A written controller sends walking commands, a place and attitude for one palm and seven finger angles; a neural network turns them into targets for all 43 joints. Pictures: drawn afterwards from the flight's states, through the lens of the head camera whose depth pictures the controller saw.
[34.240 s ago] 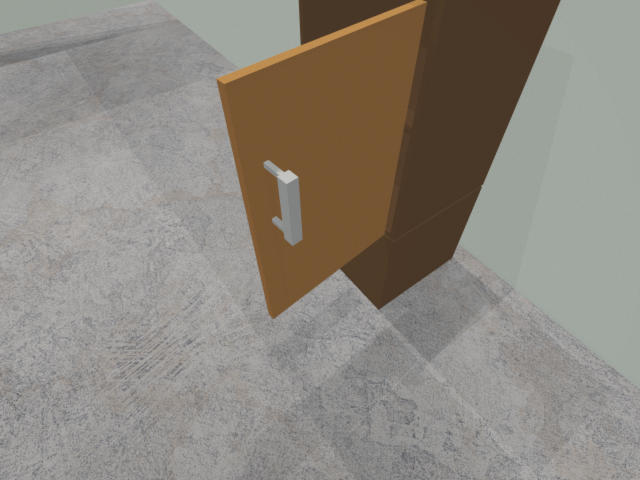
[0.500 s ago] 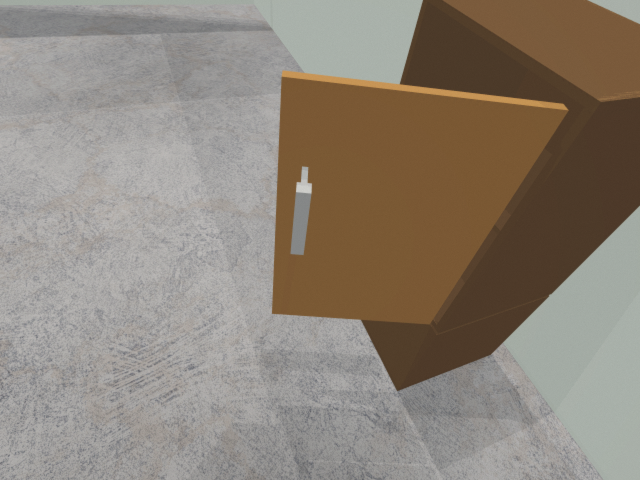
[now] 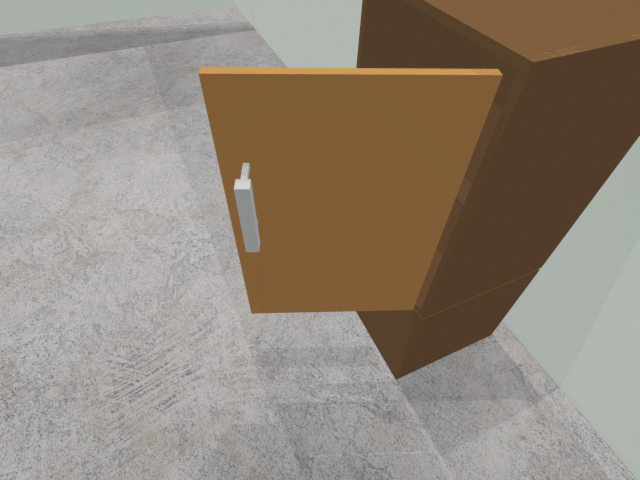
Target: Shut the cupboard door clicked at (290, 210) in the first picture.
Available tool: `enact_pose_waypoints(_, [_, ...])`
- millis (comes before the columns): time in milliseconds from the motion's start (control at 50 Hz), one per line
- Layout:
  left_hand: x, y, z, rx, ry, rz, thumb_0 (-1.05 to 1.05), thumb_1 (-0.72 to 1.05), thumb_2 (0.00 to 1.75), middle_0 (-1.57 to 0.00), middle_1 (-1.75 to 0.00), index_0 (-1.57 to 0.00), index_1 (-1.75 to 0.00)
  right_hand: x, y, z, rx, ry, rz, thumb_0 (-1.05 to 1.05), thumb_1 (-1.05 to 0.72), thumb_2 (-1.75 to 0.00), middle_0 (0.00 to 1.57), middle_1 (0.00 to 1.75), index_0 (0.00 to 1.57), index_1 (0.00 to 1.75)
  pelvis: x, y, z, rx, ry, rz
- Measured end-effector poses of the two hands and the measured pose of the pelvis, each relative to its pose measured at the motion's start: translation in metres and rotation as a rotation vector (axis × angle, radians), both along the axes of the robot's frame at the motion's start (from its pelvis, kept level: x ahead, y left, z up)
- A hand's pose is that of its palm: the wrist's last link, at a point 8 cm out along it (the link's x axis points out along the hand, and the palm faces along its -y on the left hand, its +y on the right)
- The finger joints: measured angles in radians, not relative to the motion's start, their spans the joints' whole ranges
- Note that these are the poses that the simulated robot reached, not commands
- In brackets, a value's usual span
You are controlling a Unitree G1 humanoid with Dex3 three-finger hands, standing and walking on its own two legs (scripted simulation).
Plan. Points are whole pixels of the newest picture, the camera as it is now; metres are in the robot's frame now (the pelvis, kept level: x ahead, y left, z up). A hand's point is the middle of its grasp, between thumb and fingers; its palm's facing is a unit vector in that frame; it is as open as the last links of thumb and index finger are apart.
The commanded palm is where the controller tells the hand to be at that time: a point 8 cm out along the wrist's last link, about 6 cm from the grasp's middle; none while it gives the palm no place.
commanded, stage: come to a stop and stand still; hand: left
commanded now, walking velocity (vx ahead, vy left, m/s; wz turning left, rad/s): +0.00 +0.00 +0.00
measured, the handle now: (249, 208) +0.51 +0.13 +0.03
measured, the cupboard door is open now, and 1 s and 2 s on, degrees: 68 68 68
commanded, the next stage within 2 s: look again from close up in 0.20 s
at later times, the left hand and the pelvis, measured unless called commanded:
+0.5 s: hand out of the picture -0.04 +0.19 -0.18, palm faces +0.01 -0.99 -0.17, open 7.4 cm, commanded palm none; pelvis -0.02 +0.03 -0.01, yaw -1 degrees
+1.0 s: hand out of the picture +0.01 +0.22 -0.18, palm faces -0.02 -0.98 -0.21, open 7.4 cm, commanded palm none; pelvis -0.01 +0.04 -0.01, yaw -1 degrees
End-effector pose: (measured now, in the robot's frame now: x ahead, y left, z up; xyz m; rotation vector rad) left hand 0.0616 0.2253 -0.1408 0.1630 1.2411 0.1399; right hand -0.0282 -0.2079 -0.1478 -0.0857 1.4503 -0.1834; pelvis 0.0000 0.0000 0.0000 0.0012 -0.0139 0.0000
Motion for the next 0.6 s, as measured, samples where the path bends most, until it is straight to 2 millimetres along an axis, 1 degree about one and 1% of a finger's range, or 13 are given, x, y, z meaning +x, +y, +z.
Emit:
enact_pose_waypoints(60, [-0.014,0.0,0.0,0.007,0.024,0.018,-0.01,0.95,0.9,-0.2,-0.3,-0.2,-0.3,0.014,-0.005,0.0,-0.006,-0.027,0.022,0.01,-0.92,-0.9,0.2,0.3,0.2,0.29,-0.001,-0.003,0.0,-0.002,-0.005,0.003])
enact_pose_waypoints(140, [-0.039,0.001,-0.002,0.006,0.08,0.038,-0.01,0.94,0.9,-0.2,-0.3,-0.2,-0.3,0.022,-0.014,0.002,-0.025,-0.041,0.036,0.01,-0.93,-0.9,0.2,0.3,0.2,0.29,-0.002,-0.004,0.001,-0.006,-0.009,0.004])
enact_pose_waypoints(260, [-0.079,-0.007,-0.006,-0.028,0.183,0.058,0.0,0.92,0.9,-0.2,-0.3,-0.2,-0.3,0.023,-0.019,0.007,-0.047,-0.037,0.049,0.01,-0.92,-0.9,0.2,0.3,0.2,0.29,-0.003,-0.001,0.002,-0.008,-0.01,0.001])
enact_pose_waypoints(320, [-0.093,-0.011,-0.008,-0.041,0.215,0.059,0.0,0.92,0.9,-0.2,-0.3,-0.2,-0.3,0.02,-0.017,0.008,-0.05,-0.03,0.052,0.01,-0.92,-0.9,0.2,0.3,0.2,0.29,-0.005,0.002,0.002,-0.012,-0.004,-0.004])
enact_pose_waypoints(380, [-0.104,-0.009,-0.009,-0.046,0.22,0.04,0.0,0.91,0.9,-0.2,-0.3,-0.2,-0.3,0.023,-0.011,0.004,-0.053,-0.061,0.047,0.01,-0.91,-0.9,0.2,0.3,0.2,0.29,-0.011,0.012,-0.002,-0.032,0.007,-0.014])
enact_pose_waypoints(420, [-0.108,-0.003,-0.01,-0.048,0.228,0.031,0.0,0.91,0.9,-0.2,-0.3,-0.2,-0.3,0.025,-0.003,0.001,-0.048,-0.091,0.045,0.01,-0.91,-0.9,0.19,0.3,0.19,0.29,-0.014,0.019,-0.005,-0.033,0.007,-0.01])
enact_pose_waypoints(480, [-0.108,0.01,-0.01,-0.037,0.219,0.035,0.01,0.91,0.9,-0.21,-0.3,-0.21,-0.3,0.024,0.011,-0.002,-0.037,-0.116,0.051,0.01,-0.92,-0.9,0.19,0.3,0.19,0.29,-0.015,0.029,-0.006,-0.019,0.003,-0.012])
enact_pose_waypoints(600, [-0.092,0.036,-0.007,-0.001,0.164,0.023,0.01,0.91,0.9,-0.2,-0.3,-0.2,-0.3,0.015,0.029,-0.006,-0.016,-0.111,0.057,0.02,-0.95,-0.9,0.2,0.3,0.2,0.29,-0.017,0.042,-0.006,-0.001,0.0,-0.018])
